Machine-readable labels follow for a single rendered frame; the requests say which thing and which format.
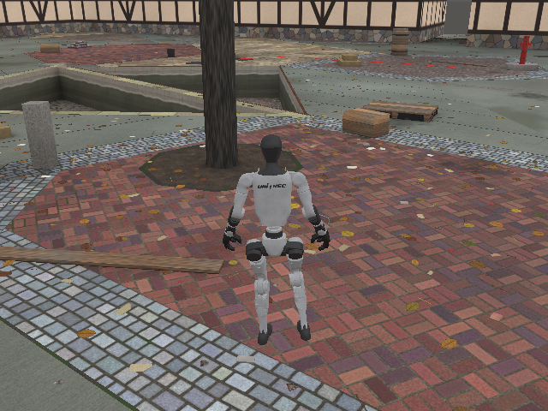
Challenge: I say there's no robot right upper arm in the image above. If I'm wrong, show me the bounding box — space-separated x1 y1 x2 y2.
289 171 316 218

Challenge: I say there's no right robot hand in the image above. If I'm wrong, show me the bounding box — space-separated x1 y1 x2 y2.
311 230 331 251

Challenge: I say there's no robot right foot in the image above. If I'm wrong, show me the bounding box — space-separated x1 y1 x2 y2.
297 320 311 341

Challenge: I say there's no left robot hand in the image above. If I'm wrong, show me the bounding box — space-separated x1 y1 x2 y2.
223 233 241 251

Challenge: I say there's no robot left forearm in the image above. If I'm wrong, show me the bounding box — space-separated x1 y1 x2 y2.
224 206 240 237

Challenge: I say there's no robot head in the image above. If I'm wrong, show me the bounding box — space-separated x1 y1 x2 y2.
258 134 287 176

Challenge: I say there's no robot right forearm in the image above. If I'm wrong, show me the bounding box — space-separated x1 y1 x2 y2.
308 205 327 235

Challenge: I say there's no robot left upper arm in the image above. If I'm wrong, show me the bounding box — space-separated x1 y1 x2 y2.
231 172 254 219

